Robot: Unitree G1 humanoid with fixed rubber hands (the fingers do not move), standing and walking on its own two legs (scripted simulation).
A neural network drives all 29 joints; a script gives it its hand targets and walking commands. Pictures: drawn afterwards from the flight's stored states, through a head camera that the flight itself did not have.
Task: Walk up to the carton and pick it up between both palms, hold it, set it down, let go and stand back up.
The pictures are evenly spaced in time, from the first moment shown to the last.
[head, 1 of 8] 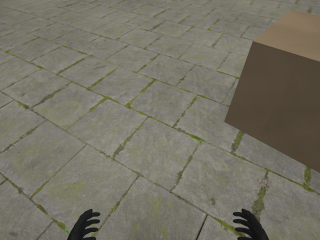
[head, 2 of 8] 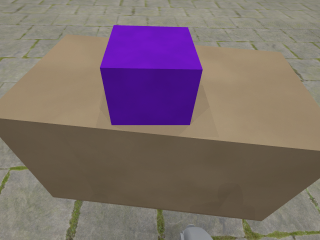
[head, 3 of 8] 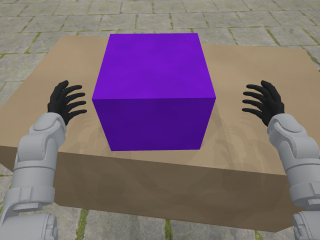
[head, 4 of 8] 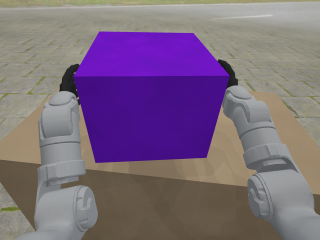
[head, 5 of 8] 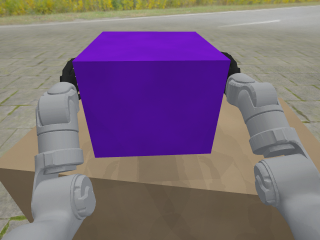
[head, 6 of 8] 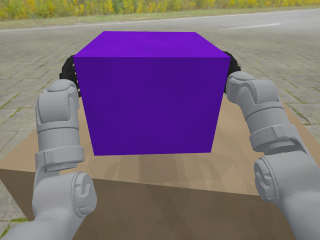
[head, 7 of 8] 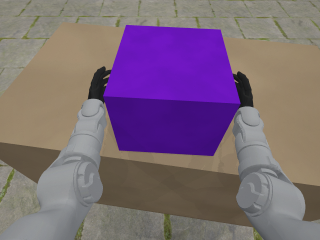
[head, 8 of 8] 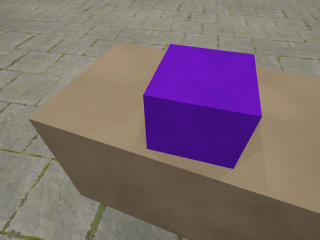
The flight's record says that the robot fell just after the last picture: no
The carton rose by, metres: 0.25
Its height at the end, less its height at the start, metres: +0.00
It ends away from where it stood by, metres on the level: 0.03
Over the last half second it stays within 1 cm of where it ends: yes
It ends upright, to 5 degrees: yes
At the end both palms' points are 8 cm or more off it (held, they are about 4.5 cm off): yes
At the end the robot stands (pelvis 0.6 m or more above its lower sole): yes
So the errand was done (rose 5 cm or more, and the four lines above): yes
